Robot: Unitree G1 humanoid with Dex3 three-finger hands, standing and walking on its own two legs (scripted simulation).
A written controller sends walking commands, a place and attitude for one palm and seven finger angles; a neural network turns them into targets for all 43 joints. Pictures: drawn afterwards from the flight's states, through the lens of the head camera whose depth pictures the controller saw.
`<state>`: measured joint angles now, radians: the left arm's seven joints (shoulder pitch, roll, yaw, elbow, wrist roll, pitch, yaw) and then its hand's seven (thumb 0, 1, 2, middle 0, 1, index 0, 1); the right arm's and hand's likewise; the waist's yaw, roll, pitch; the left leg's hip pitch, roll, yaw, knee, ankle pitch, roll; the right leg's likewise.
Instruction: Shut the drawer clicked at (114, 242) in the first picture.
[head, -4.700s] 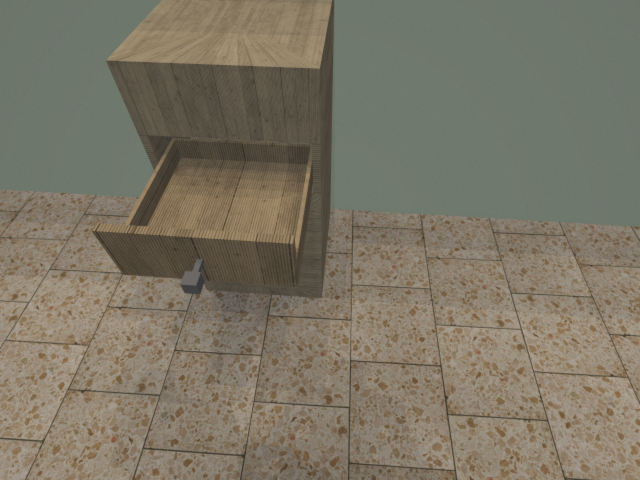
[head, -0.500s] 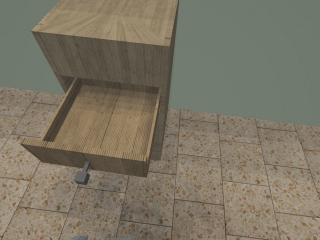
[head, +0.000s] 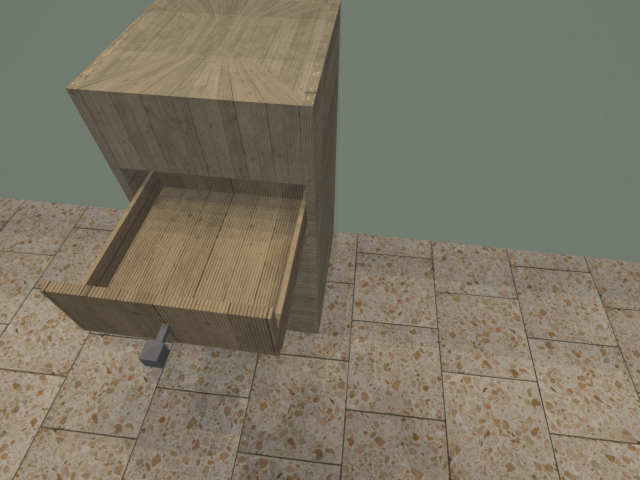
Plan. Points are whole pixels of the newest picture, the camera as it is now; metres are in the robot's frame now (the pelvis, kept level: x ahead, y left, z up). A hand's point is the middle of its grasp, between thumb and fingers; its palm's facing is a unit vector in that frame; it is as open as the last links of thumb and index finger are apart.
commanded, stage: come to a stop and stand still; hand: left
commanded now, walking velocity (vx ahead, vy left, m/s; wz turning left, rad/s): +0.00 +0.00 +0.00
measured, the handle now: (158, 344) +0.34 +0.30 -0.15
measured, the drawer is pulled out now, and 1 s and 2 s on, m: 0.30 0.30 0.30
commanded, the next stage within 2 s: look again from close up in 0.24 s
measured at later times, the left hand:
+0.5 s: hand out of the picture +0.03 +0.20 -0.17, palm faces -0.02 -0.97 -0.23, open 7.4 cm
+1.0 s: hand out of the picture -0.03 +0.21 -0.18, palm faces -0.01 -0.98 -0.19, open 7.4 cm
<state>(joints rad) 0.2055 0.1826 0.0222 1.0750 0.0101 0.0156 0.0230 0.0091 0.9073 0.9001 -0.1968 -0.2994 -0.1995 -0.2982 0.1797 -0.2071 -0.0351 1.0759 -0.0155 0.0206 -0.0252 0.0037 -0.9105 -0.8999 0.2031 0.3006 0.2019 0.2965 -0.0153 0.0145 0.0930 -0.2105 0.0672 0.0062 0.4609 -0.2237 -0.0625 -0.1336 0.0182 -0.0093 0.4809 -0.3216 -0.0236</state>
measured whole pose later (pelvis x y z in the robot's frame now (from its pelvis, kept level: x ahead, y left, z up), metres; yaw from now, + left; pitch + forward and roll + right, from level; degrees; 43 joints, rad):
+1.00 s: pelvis -0.01 +0.04 +0.00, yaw -2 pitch -1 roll +0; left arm 0.35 0.16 -0.02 1.11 0.01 0.00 0.03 0.01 0.91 0.90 -0.20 -0.30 -0.20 -0.30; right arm 0.29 -0.16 0.02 1.10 -0.01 -0.02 -0.01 0.01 -0.91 -0.90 0.20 0.30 0.20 0.30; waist 0.01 -0.01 0.02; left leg -0.23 0.00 0.05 0.48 -0.24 0.01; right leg -0.16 -0.03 0.04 0.49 -0.31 0.03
